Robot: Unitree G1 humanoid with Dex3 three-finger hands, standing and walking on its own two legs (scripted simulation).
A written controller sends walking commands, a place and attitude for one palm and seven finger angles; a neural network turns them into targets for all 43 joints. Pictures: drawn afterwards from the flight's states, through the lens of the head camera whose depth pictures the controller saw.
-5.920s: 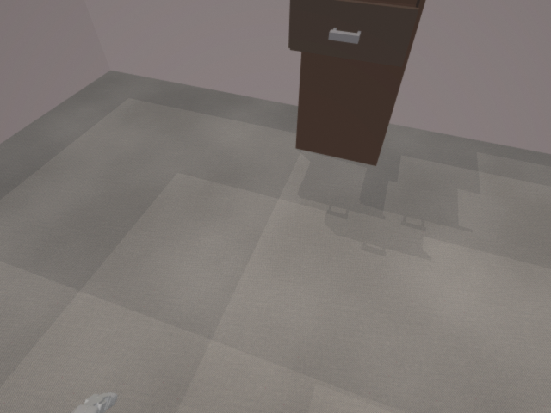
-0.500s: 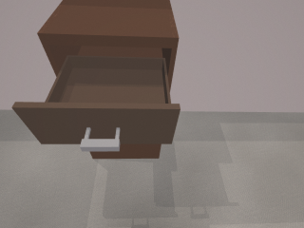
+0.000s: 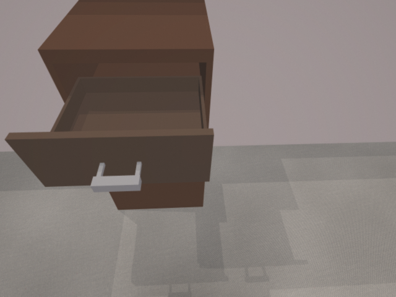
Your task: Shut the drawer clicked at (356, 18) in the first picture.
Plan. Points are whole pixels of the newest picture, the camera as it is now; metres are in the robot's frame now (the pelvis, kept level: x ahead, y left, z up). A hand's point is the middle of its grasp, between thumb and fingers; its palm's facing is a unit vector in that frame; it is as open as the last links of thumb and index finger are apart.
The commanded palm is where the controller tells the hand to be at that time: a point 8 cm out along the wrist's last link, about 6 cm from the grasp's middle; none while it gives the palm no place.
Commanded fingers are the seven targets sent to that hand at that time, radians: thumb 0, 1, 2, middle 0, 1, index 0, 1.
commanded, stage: look again from close up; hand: left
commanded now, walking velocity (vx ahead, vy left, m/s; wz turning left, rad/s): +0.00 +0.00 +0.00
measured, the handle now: (118, 175) +0.37 +0.20 +0.02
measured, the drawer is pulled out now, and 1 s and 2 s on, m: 0.29 0.29 0.29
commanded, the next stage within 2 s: raise the hand and make a fist in 0.62 s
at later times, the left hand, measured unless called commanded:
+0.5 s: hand out of the picture +0.06 +0.18 -0.18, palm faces +0.02 -0.97 -0.23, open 7.4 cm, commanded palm none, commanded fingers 0.00 0.90 0.90 -0.20 -0.30 -0.20 -0.30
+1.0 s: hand (125, 240) +0.22 +0.15 +0.02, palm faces +0.09 -1.00 +0.01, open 6.7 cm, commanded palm +0.13 +0.22 -0.04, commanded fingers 0.00 0.90 0.90 -0.50 -0.62 -0.50 -0.62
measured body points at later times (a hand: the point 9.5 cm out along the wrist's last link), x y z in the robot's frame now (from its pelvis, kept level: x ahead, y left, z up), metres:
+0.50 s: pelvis +0.04 +0.00 -0.01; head +0.05 +0.00 +0.44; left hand +0.06 +0.23 -0.16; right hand +0.11 -0.23 -0.16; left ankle +0.07 +0.10 -0.74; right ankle -0.04 -0.10 -0.74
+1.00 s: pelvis +0.00 +0.00 -0.04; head +0.00 -0.01 +0.41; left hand +0.21 +0.20 +0.02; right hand +0.17 -0.24 -0.13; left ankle +0.07 +0.10 -0.74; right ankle +0.00 -0.09 -0.74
